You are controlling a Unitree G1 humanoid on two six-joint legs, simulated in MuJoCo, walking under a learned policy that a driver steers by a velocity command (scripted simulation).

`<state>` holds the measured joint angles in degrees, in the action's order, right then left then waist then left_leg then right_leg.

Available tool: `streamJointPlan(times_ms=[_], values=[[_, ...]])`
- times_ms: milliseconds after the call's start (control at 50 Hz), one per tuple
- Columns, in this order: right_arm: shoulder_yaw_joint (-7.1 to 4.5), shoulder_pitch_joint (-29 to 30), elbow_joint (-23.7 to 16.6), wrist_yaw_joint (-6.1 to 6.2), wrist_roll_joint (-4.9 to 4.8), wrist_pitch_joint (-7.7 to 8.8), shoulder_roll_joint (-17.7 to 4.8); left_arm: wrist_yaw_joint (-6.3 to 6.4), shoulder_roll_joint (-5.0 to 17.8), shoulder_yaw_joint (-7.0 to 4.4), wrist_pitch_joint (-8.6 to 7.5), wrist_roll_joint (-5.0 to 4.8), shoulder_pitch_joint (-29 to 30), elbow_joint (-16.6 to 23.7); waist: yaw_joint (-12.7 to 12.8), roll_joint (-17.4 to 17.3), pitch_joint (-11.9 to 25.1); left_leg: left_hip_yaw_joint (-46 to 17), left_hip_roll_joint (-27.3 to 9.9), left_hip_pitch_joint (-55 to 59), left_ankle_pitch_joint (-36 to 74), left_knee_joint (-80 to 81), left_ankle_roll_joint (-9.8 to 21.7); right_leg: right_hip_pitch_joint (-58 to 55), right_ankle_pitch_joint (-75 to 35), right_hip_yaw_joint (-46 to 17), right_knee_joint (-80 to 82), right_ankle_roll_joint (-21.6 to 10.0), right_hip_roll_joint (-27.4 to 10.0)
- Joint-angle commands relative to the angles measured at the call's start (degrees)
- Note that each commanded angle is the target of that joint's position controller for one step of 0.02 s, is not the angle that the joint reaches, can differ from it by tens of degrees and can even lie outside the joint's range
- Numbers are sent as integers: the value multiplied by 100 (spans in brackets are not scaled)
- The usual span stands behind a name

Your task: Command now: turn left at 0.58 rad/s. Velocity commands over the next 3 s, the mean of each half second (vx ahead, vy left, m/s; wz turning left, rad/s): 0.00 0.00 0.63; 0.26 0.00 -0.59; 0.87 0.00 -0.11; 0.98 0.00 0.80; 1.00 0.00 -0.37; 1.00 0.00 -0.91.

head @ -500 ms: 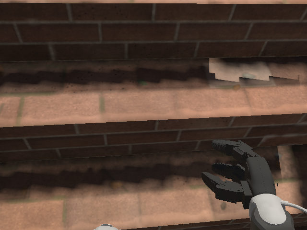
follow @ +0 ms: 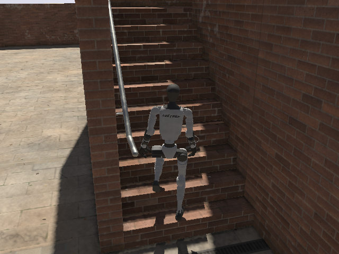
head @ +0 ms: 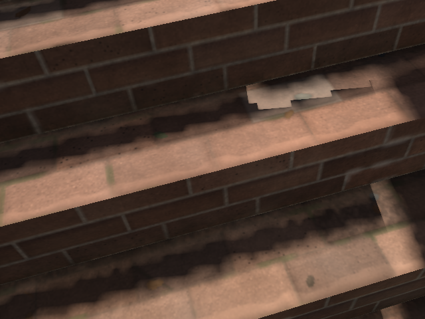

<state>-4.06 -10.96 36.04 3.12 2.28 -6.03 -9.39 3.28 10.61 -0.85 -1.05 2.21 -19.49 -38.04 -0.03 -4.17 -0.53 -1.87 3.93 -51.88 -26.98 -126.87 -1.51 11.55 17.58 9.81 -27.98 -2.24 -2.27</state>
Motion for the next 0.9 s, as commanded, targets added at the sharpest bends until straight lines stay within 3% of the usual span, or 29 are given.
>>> streamJointPlan(times_ms=[20,80,120,200,240,280,320,340,360,380,400,420,440,460,480,500,540,560,620,680,700,760,780,800,820,840,860,880,900], values=[[-131,947,-755,-14,84,86,-378,120,980,-341,-289,-24,191,537,177,552,218,-244,-366,-827,510,606,62,-964,-2305,-1080,1106,-1230,-1987],[-157,1223,-903,21,68,77,-245,97,1329,-508,-323,51,-104,353,284,896,124,-252,-475,-1544,-175,387,167,-1575,-2749,-1117,1176,-1293,-2283],[-178,1310,-931,53,69,110,-237,78,1274,-506,-382,23,-160,256,332,1083,156,-468,-611,-2013,-801,318,207,-2060,-2651,-1022,1278,-1298,-2439],[-161,1346,-1203,28,142,34,-294,93,1535,-602,-465,80,223,191,203,918,365,-237,-709,-1996,-832,64,35,-2087,-2833,-590,1381,-1189,-2536],[-132,1121,-1328,17,53,-75,-369,-68,1674,-634,-627,7,476,62,41,1060,422,-279,-803,-1826,-937,-37,100,-1996,-3215,-353,1335,-1080,-2717],[-165,1012,-1342,15,-140,-58,-528,-157,1594,-532,-677,7,939,22,-42,1293,513,44,-809,-1408,-953,1025,29,-1985,-3350,271,1225,-749,-2259],[-124,-324,-1001,0,-492,145,-514,-111,1199,-356,-398,-135,2508,321,-980,1289,795,273,-854,2636,1589,6111,-12,291,-2696,1385,718,-26,-983],[-209,-461,-965,22,-626,246,-543,-127,1169,-360,-172,-207,1907,156,-911,1502,1025,637,-366,3488,2104,7421,-26,240,-2632,1204,105,-258,-870],[-320,-1173,-600,68,-528,387,-858,-230,993,-278,-8,-314,2351,374,-1281,553,1242,515,-158,4140,3942,9064,114,-282,-4001,1079,-1429,-197,-627],[-309,-1358,-470,-102,-128,541,-838,-207,856,-288,123,-509,2077,321,-1335,657,1218,793,-439,4470,4003,11207,372,-586,-3369,758,-2326,-39,-714],[-178,-1091,-35,-191,194,606,-756,-214,803,-400,288,-561,1429,288,-832,-491,355,577,-620,4397,4283,13143,512,-129,575,507,-3882,-97,-540],[2,-117,-231,-205,314,726,-1017,-250,102,-248,307,-233,417,396,612,-1364,-71,-190,-1429,5472,9743,9456,297,3425,2177,-263,-7245,121,175],[-164,-1497,-286,-63,-83,815,-1681,-312,-252,-98,64,-224,220,362,-472,-2521,1565,-1030,-2623,6394,13822,8496,912,3991,2456,-1942,-9198,331,882],[-72,-1893,-134,60,-88,777,-1589,-288,-87,-172,35,-126,1162,590,-818,-1240,1509,-957,-2461,5764,11935,9244,1002,4040,1694,-2405,-9379,526,1140],[-14,-1029,-250,106,53,724,-1514,-296,113,-205,2,-93,1675,775,-652,-388,977,-1213,-2665,4978,9547,9847,1488,4101,979,-2331,-8858,580,1131],[23,232,-447,235,107,728,-1428,-361,213,-247,21,-131,1900,890,-97,-876,-33,-1020,-2598,4462,8385,10049,1627,4410,858,-2158,-8487,615,855],[73,1001,-653,412,31,785,-1339,-389,713,-448,280,-124,1628,877,223,-1224,125,-605,-2781,4304,8356,10326,1639,3723,1121,-2128,-7717,574,707],[34,736,-589,424,3,853,-1382,-317,810,-551,405,-36,1687,935,107,-1105,268,-528,-2997,4792,8386,10408,1658,4080,1344,-1938,-8184,542,733],[-144,-712,17,402,-48,963,-1471,-195,375,-509,515,104,2142,1111,-413,-788,496,-85,-3026,6223,7886,10565,1775,5574,2018,-1598,-9641,292,711],[-185,-1620,539,374,106,981,-1242,-257,14,-346,519,171,2947,1489,-646,-349,338,335,-2956,7206,6247,10834,1479,7161,2679,-1724,-10013,-36,495],[-174,-1538,563,335,32,900,-1135,-325,-173,-230,547,260,3091,1792,-388,-471,240,626,-2581,6869,5868,10775,1220,7172,2938,-1748,-9182,-118,222],[-267,-940,612,252,89,976,-1527,-304,-286,-51,751,124,3250,2156,-57,-427,295,993,-2558,6014,2780,12020,974,6471,1786,-974,-7939,-158,-269],[-306,185,313,213,-130,942,-1788,-396,-557,230,760,-83,2696,1964,295,-448,330,1577,-2270,4299,3238,12431,716,4306,2687,-743,-5477,-452,-365],[-311,244,206,169,-202,927,-2024,-322,-213,103,859,-209,2072,1638,298,-411,934,1471,-2370,3956,5366,12256,1004,2737,2370,-268,-5397,-488,210],[-203,64,180,110,-270,980,-2065,-274,207,-86,942,-137,1163,1269,489,-273,1631,1801,-2500,4476,9645,10930,1202,1694,2556,114,-5773,-649,880],[-236,379,55,-18,-521,1001,-2169,-308,688,-249,888,84,170,887,891,-165,2508,1458,-2463,4612,11562,9297,1036,817,1559,-376,-5022,-919,1255],[-360,383,48,-178,-616,1035,-2272,-370,1024,-397,813,129,227,839,941,515,2522,1168,-2179,4132,9998,8297,743,870,1341,-1329,-3691,-1008,1525],[-235,379,-305,-376,-508,1091,-1766,-277,1447,-517,727,186,1076,1034,552,2268,2394,1163,-1097,3032,5249,6748,191,814,2881,-3678,-1171,-1293,820],[-80,1267,-729,-615,-211,1052,-1231,-178,1799,-703,607,59,1076,1034,790,2895,2390,320,180,1244,1729,3442,88,463,4979,-6255,723,-1620,118]])
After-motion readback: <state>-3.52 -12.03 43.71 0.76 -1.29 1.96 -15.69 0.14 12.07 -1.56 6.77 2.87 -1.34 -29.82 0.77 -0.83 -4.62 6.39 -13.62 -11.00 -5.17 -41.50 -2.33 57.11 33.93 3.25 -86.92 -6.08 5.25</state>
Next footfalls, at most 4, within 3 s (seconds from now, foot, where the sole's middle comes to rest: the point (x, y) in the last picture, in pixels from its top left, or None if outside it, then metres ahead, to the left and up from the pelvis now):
0.40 left None -0.09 0.27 -0.77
0.82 right None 0.19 0.02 -0.57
1.46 left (205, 299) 0.40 0.08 -0.36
1.80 right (264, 118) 0.73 -0.07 -0.16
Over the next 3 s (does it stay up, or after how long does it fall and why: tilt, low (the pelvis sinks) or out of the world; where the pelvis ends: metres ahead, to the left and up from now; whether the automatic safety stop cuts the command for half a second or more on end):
stays up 1.25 0.24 1.14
